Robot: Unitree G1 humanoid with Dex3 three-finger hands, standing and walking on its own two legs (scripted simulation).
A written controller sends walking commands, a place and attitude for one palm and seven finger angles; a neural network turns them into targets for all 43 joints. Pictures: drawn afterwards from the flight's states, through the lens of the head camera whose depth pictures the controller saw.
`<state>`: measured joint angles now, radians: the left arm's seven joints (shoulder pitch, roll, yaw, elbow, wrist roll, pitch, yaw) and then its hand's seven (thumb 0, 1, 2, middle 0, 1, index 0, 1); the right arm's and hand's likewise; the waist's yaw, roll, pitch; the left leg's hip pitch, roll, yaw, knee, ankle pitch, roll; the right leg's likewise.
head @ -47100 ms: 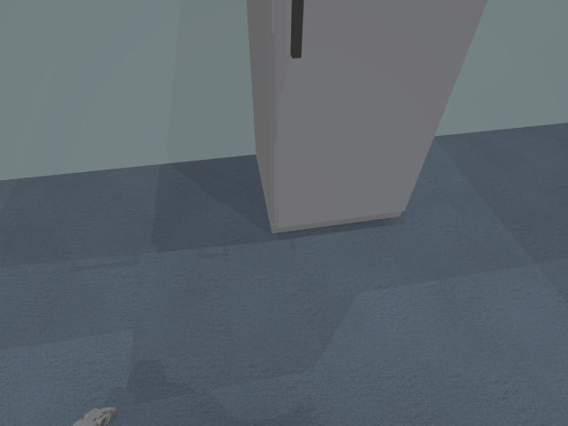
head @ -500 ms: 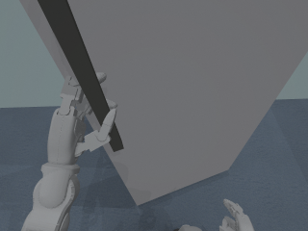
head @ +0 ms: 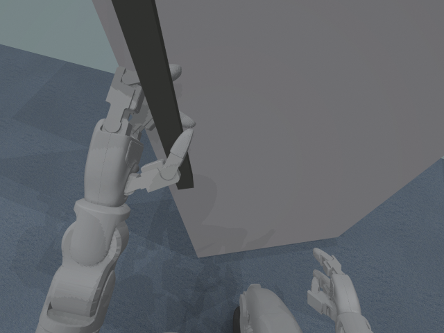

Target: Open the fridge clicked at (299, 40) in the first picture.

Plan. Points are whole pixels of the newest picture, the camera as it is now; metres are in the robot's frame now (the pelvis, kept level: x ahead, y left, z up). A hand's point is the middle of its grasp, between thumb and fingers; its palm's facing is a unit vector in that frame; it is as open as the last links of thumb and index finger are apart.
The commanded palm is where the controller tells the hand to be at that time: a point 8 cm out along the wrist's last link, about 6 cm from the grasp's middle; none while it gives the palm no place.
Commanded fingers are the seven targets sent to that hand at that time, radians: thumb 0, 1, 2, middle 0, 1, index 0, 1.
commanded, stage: walk backward, drawing the door open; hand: left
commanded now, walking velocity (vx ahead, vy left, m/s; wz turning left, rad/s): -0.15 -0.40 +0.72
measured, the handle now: (162, 88) +0.35 +0.06 +0.26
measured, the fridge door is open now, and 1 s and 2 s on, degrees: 28 52 78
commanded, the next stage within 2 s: stop walking and hold the door back in 1.60 s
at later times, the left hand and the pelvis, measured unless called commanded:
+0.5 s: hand (224, 247) +0.20 +0.00 +0.20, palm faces +0.29 -0.95 -0.14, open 7.9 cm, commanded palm +0.15 +0.04 +0.22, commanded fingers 0.00 0.90 0.90 -0.45 -1.40 -0.45 -1.40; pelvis -0.03 -0.19 -0.01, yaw +21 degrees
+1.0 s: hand out of the picture +0.12 -0.06 +0.21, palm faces +0.79 -0.57 -0.20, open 7.3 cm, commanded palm +0.05 -0.05 +0.20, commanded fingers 0.00 0.90 0.90 -0.45 -1.40 -0.45 -1.40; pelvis +0.02 -0.38 -0.01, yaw +40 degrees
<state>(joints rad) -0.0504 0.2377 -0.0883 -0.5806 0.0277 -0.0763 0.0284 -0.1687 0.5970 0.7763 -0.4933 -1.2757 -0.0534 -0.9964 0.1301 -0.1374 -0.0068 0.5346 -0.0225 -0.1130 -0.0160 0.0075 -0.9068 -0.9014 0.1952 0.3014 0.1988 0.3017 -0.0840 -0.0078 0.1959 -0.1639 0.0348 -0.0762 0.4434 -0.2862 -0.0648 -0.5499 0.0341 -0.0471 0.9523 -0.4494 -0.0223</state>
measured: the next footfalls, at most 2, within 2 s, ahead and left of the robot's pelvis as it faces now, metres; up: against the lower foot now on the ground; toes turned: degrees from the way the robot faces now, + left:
right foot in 0.14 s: +0.09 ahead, -0.19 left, +0.00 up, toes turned +7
left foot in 0.46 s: -0.09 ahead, -0.11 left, +0.00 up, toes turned +26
